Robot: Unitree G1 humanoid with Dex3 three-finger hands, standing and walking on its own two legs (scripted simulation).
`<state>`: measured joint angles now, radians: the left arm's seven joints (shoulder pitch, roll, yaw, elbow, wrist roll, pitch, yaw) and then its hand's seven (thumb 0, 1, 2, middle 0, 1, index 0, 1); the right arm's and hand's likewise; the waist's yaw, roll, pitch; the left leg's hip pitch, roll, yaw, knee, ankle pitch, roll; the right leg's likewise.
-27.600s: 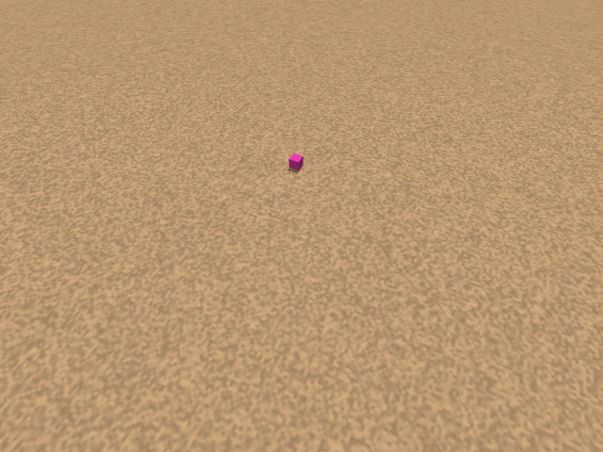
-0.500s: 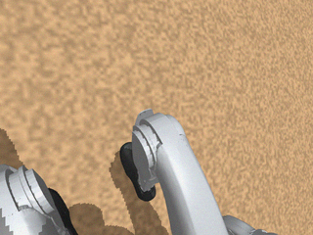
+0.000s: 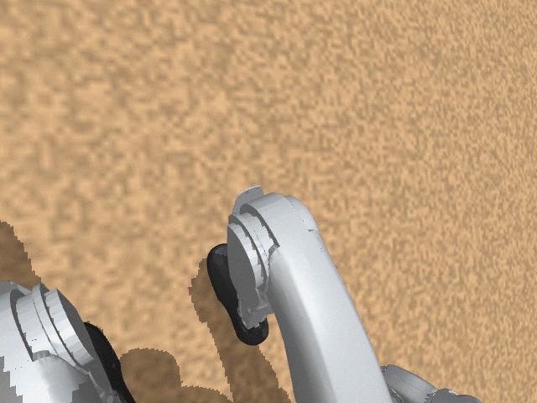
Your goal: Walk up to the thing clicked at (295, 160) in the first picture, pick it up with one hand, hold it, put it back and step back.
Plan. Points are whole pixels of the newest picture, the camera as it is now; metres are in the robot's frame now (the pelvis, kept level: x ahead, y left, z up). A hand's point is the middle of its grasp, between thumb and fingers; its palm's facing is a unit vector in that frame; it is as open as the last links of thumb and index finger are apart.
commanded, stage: withdraw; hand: left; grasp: from above
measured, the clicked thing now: out of the picture +0.46 +0.31 -0.28
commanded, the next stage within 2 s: home in 0.90 s
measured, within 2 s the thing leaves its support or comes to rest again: neither
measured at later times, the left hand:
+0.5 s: hand out of the picture +0.46 +0.33 -0.15, palm faces -0.01 -0.40 -0.92, open 14.1 cm
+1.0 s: hand out of the picture +0.42 +0.31 -0.13, palm faces -0.42 -0.23 -0.88, open 13.2 cm
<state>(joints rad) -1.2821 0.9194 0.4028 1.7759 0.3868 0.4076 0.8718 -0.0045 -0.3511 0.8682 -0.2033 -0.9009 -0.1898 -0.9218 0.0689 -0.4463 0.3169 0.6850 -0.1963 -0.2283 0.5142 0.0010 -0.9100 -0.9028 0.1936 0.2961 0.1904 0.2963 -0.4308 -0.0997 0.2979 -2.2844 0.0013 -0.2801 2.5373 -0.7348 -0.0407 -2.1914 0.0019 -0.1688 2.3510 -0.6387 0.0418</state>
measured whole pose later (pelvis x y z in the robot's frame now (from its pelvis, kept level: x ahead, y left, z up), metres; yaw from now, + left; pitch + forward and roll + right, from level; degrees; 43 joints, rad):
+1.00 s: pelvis +0.00 -0.01 +0.02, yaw +6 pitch +31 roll -5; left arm -1.03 0.64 0.10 1.58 1.03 0.05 0.40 0.00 -0.37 0.87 -0.22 -0.89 -0.23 -0.89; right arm 0.17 -0.33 0.08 0.84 -0.13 -0.23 0.23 0.00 -0.92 -0.90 0.20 0.30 0.19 0.30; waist -0.27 0.03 -0.02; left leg -2.26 0.02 -0.13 2.39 -0.68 -0.03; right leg -2.24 -0.01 -0.05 2.31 -0.62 0.02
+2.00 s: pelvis +0.02 +0.00 +0.27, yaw +11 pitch +26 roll -3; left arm 0.14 0.33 0.02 0.15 0.16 0.23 0.06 0.01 0.87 0.90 -0.21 -0.31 -0.21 -0.31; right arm 0.11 -0.22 0.01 0.54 0.04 -0.09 -0.05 0.01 -0.91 -0.90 0.20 0.30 0.20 0.30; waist -0.05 0.03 -0.20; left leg -1.46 0.03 -0.07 1.62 -0.61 -0.02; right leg -1.43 -0.03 -0.05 1.56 -0.58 0.02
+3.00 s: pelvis +0.09 +0.01 +0.41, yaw +13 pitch +10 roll -3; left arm 0.49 0.22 0.04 -0.11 -0.05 0.45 0.02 0.00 0.53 0.68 -0.16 -0.23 -0.16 -0.24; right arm 0.29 -0.22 0.04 0.55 0.00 -0.24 -0.18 0.02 -0.90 -0.90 0.20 0.30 0.20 0.30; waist -0.04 0.04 -0.15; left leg -0.68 0.04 -0.05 1.00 -0.49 -0.02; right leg -0.64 -0.02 -0.07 0.93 -0.46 0.02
